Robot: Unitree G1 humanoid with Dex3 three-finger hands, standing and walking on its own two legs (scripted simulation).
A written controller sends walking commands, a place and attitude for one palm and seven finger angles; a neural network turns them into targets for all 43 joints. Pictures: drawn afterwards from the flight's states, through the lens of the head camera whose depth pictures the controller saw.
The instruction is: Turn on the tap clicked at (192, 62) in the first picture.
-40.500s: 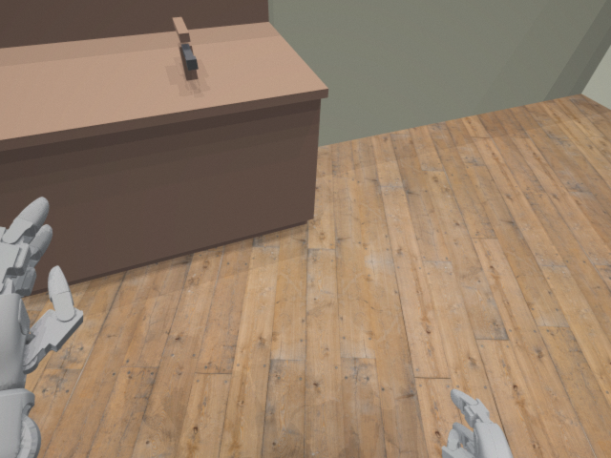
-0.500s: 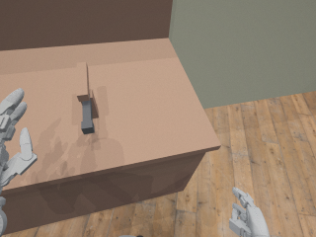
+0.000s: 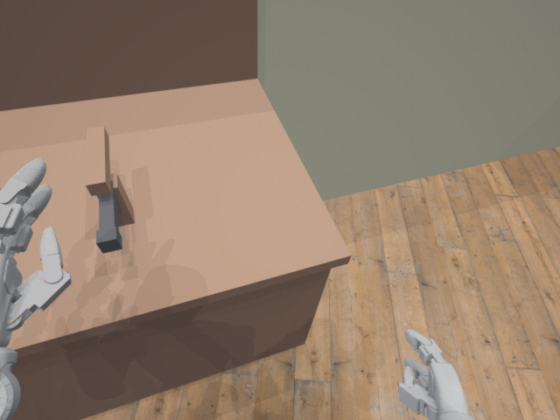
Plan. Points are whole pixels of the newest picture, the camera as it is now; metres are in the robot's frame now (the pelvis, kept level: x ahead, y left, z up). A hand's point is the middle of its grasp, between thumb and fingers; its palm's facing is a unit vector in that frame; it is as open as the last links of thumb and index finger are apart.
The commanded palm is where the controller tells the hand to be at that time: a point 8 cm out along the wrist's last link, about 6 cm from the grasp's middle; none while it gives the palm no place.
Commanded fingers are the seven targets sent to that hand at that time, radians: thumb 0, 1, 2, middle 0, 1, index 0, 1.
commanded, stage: shuffle to correct the standing spot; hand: left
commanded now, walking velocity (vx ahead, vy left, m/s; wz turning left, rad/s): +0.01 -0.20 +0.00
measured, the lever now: (109, 239) +0.35 +0.29 +0.03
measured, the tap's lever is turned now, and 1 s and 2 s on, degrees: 0 0 0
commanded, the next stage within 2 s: none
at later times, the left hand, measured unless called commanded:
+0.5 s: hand (112, 262) +0.24 +0.20 +0.16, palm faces +0.28 -0.88 -0.39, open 7.5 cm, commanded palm +0.18 +0.25 +0.18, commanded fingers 0.00 0.90 0.90 -0.20 -0.30 -0.20 -0.30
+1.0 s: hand (112, 264) +0.24 +0.20 +0.16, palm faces +0.29 -0.87 -0.40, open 7.5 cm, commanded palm +0.18 +0.25 +0.18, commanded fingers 0.00 0.90 0.90 -0.20 -0.30 -0.20 -0.30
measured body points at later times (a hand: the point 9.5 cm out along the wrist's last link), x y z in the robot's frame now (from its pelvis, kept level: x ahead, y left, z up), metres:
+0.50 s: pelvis +0.02 -0.03 +0.00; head +0.05 -0.03 +0.45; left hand +0.22 +0.25 +0.18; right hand +0.20 -0.26 -0.08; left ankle +0.04 +0.11 -0.74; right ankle +0.02 -0.11 -0.74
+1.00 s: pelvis +0.02 -0.04 +0.00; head +0.06 -0.03 +0.45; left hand +0.22 +0.25 +0.18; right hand +0.21 -0.27 -0.08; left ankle +0.04 +0.11 -0.74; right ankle +0.02 -0.11 -0.74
